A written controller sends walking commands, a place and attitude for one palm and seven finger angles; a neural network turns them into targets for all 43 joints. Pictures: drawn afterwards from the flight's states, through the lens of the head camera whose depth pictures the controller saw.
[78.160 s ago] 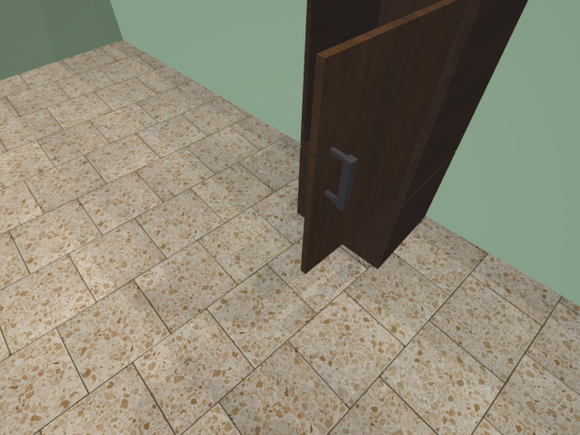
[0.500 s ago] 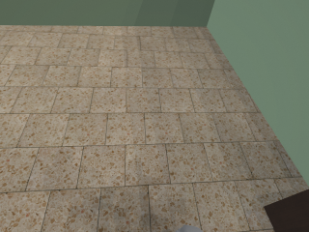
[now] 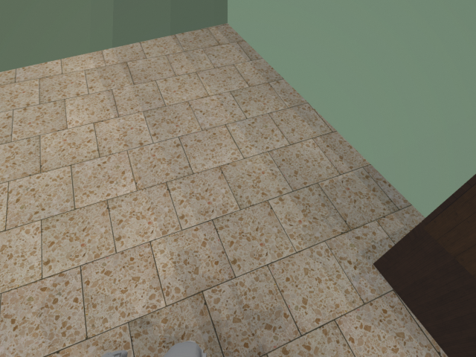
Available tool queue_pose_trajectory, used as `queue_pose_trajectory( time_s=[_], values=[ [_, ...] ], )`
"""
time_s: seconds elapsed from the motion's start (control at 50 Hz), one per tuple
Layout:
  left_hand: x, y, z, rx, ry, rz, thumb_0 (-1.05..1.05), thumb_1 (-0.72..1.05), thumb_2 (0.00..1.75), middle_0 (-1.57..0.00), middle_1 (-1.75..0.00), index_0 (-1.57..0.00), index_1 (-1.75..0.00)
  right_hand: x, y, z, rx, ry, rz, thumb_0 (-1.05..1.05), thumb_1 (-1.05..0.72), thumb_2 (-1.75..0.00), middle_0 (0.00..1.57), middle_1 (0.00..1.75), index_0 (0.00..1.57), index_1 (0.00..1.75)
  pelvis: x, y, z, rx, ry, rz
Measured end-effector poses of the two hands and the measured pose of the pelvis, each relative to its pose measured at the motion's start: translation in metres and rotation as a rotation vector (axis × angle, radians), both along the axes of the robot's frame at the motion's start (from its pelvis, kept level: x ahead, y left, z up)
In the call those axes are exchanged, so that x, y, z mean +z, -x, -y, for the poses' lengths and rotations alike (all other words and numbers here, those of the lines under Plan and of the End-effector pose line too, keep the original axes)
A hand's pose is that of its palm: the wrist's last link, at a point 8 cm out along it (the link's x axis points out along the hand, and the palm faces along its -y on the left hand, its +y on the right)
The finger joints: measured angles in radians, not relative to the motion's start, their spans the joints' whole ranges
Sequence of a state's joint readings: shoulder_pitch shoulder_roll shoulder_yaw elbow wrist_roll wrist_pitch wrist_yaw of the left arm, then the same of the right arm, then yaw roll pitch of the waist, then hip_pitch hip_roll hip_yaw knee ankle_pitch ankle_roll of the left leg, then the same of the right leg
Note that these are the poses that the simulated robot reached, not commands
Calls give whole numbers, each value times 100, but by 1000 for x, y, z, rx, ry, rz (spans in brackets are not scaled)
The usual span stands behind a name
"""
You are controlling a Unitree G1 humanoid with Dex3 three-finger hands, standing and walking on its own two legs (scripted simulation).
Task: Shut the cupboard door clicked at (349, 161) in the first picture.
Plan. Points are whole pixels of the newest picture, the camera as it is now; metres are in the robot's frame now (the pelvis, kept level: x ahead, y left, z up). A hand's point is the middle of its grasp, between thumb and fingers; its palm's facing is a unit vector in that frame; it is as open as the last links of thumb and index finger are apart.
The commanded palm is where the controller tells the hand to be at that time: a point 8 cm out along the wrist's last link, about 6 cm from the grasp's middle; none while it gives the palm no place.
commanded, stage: turn to face it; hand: left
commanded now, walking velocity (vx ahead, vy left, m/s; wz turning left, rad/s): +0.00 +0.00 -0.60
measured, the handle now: out of the picture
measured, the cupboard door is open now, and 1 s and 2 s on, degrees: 2 2 2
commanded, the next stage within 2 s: take the last steps up to it in 1.60 s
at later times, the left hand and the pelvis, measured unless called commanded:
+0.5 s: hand (152, 333) +0.17 +0.18 -0.16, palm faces -0.31 -0.92 -0.25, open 7.4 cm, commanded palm none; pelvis +0.01 +0.01 -0.01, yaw -19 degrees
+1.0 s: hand (169, 318) +0.21 +0.15 -0.18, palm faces -0.52 -0.83 -0.21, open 7.4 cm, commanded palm none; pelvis +0.03 +0.02 +0.00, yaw -36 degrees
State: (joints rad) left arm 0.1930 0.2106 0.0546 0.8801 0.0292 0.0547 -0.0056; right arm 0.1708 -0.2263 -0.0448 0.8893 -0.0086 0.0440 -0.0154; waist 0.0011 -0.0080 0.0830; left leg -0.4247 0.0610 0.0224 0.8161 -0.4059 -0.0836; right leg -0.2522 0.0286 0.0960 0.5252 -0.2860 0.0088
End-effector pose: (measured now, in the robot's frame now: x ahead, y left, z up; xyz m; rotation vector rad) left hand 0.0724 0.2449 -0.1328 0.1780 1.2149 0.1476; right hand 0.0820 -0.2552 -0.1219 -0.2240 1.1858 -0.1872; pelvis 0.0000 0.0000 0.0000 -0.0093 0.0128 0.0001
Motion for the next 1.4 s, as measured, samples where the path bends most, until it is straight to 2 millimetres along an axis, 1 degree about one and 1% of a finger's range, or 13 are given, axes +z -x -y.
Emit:
queue_pose_trajectory(
  time_s=[0.1, 0.3, 0.4, 0.52, 0.58, 0.7, 0.84, 0.94, 1.06, 1.16, 1.26, 1.34, 1.4],
  values=[
    [-20, -11, -24, -18, 26, -31, 1, 90, 89, -21, -30, -20, -30, 7, -2, -22, -19, 39, 52, 0, -90, -90, 20, 30, 20, 30, -7, -5, -21, -65, 11, -1],
    [-1, -50, -37, -151, 15, -51, 1, 91, 89, -20, -29, -19, -30, 21, 46, -37, -152, 33, -2, 0, -90, -90, 21, 30, 21, 30, 11, -9, -33, -202, 39, -4],
    [5, -78, -16, -245, -6, -33, 1, 91, 90, -20, -29, -19, -30, 9, 83, -29, -258, 3, -41, 0, -90, -90, 21, 30, 21, 30, 8, -9, -26, -270, 28, 1],
    [8, -114, 29, -370, -43, 61, 1, 91, 90, -20, -29, -19, -30, -25, 131, -6, -381, -48, -90, 0, -90, -90, 21, 30, 21, 30, -11, -6, -1, -348, -9, 9],
    [14, -117, 47, -405, -55, 79, 1, 91, 89, -20, -29, -19, -30, -32, 144, 6, -424, -51, -121, 1, -90, -90, 21, 30, 21, 30, -10, -4, 3, -376, -1, 13],
    [21, -112, 62, -451, -60, 29, 1, 91, 89, -20, -29, -20, -30, -14, 136, 16, -469, -44, -63, 1, -91, -90, 20, 30, 20, 30, 4, -5, 9, -441, -28, 3],
    [9, -121, 61, -496, -30, -12, 1, 90, 89, -21, -30, -20, -30, 0, 115, 15, -500, -7, 3, 1, -90, -90, 20, 30, 20, 30, 5, -15, 2, -518, -23, -11],
    [-12, -140, 48, -524, -12, -48, 1, 90, 89, -21, -30, -20, -30, 6, 102, 3, -534, 48, 56, 0, -90, -90, 20, 30, 20, 30, -5, -30, -13, -580, -5, -21],
    [-7, -171, 52, -604, -8, -56, 1, 91, 89, -20, -29, -20, -30, 18, 121, -23, -583, 53, 23, 0, -90, -90, 21, 30, 21, 30, 4, -37, -18, -661, 15, -11],
    [3, -193, 71, -681, -16, -37, 1, 91, 89, -20, -29, -19, -30, 15, 149, -39, -668, 21, -19, 0, -90, -90, 21, 30, 21, 30, 9, -37, -16, -725, 25, -14],
    [9, -208, 111, -783, -31, -2, 1, 91, 90, -20, -29, -19, -30, -1, 190, -48, -773, -29, -59, 0, -90, -90, 21, 30, 21, 30, 4, -31, -5, -789, 18, -9],
    [8, -212, 148, -861, -43, 68, 1, 91, 90, -20, -29, -19, -30, -26, 226, -46, -854, -73, -92, 0, -90, -90, 21, 30, 21, 30, -10, -22, 10, -832, -6, -2],
    [15, -205, 164, -887, -48, 81, 1, 91, 89, -20, -29, -20, -30, -30, 240, -43, -895, -80, -125, 1, -90, -90, 21, 30, 21, 30, -7, -20, 14, -845, -2, 3]
  ],
)
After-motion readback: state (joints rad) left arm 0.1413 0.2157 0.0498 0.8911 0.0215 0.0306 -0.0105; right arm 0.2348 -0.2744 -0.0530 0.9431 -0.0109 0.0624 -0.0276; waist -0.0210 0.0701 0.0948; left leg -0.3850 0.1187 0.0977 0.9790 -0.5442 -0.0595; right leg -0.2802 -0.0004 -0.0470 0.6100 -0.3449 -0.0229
